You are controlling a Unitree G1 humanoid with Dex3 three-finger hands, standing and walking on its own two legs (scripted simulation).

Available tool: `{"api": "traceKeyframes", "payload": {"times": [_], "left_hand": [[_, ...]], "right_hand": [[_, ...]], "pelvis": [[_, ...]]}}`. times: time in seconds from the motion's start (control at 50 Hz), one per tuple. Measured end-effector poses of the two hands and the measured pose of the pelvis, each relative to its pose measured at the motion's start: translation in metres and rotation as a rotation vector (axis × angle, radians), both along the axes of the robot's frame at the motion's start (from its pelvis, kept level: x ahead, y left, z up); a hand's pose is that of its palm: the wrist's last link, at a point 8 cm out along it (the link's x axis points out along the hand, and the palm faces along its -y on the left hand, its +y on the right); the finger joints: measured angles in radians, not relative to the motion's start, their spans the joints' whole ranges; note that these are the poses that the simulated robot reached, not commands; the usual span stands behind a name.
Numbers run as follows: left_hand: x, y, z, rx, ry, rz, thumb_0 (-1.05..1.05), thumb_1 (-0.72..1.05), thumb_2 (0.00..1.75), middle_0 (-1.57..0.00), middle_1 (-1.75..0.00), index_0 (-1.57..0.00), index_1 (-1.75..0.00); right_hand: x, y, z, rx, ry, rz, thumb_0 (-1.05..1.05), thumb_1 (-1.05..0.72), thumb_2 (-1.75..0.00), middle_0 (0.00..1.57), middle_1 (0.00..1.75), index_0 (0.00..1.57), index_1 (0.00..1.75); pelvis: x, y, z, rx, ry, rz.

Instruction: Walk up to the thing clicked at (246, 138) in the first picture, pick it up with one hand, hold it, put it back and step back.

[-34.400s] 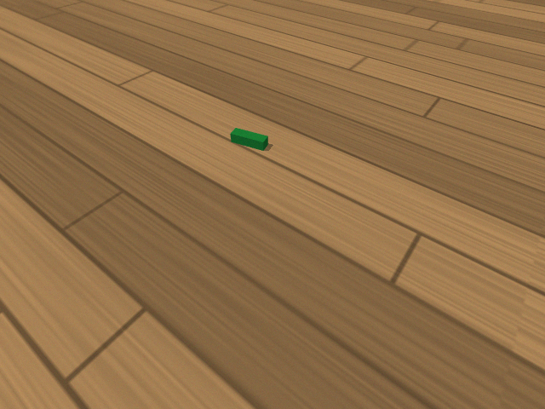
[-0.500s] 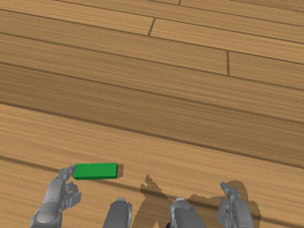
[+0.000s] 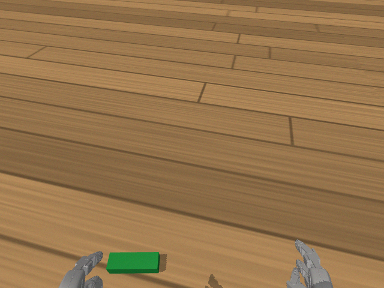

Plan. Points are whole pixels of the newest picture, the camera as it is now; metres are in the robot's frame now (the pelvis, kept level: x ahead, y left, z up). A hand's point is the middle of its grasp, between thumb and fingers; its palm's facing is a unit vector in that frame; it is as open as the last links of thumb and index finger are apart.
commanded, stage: home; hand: left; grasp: from above
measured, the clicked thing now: (134, 262) +0.42 +0.27 -0.68
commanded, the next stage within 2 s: stand in 1.82 s
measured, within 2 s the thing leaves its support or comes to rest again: neither
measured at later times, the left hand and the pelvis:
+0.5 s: hand out of the picture +0.16 +0.18 -0.04, palm faces +0.03 -0.98 -0.20, open 7.4 cm; pelvis +0.00 +0.00 +0.00, yaw +0 degrees
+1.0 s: hand out of the picture +0.17 +0.18 -0.05, palm faces +0.03 -0.98 -0.20, open 7.4 cm; pelvis +0.01 +0.00 +0.00, yaw +0 degrees
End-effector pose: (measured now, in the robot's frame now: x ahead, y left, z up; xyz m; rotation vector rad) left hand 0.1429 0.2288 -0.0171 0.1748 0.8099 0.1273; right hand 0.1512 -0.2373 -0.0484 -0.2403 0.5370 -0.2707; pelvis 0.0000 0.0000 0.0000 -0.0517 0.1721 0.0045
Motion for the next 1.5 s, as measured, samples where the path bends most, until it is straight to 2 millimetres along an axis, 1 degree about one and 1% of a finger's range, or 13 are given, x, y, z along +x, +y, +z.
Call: {"api": "traceKeyframes", "payload": {"times": [0.08,0.16,0.42,0.56,1.0,1.5], "left_hand": [[-0.003,-0.001,-0.003,-0.006,0.007,0.004,0.02,0.90,0.89,-0.20,-0.30,-0.21,-0.30],[-0.004,-0.002,-0.003,-0.005,0.005,0.000,0.02,0.90,0.89,-0.20,-0.30,-0.21,-0.30],[0.000,-0.004,-0.002,0.001,0.000,-0.011,0.02,0.90,0.89,-0.20,-0.30,-0.21,-0.30],[0.002,-0.004,-0.002,-0.001,0.001,-0.016,0.02,0.90,0.89,-0.20,-0.30,-0.21,-0.30],[0.009,-0.002,-0.003,-0.001,-0.001,-0.017,0.02,0.90,0.89,-0.20,-0.30,-0.21,-0.30],[0.016,0.000,-0.003,-0.001,-0.002,-0.018,0.02,0.90,0.89,-0.20,-0.30,-0.21,-0.30]], "right_hand": [[0.005,0.002,0.001,-0.003,-0.011,0.023,0.01,-0.91,-0.89,0.21,0.30,0.20,0.30],[0.005,0.002,0.000,-0.005,-0.006,0.030,0.01,-0.90,-0.89,0.21,0.30,0.20,0.30],[-0.012,-0.004,-0.008,-0.004,0.043,0.000,0.01,-0.90,-0.89,0.21,0.30,0.20,0.30],[-0.015,-0.006,-0.009,-0.006,0.048,-0.012,0.01,-0.90,-0.89,0.21,0.30,0.20,0.30],[0.000,-0.004,-0.006,-0.009,0.034,-0.001,0.01,-0.90,-0.89,0.21,0.30,0.20,0.30],[0.003,-0.003,-0.008,-0.006,0.055,-0.009,0.01,-0.90,-0.89,0.21,0.30,0.20,0.30]], "pelvis": [[-0.002,-0.001,0.000,0.001,-0.004,0.003],[-0.002,-0.002,0.000,0.002,-0.008,0.003],[-0.002,-0.003,0.000,0.004,-0.009,-0.002],[-0.001,-0.002,0.000,0.004,-0.008,-0.004],[0.007,-0.001,0.000,0.003,0.000,-0.006],[0.013,0.001,0.000,0.001,0.009,-0.006]]}}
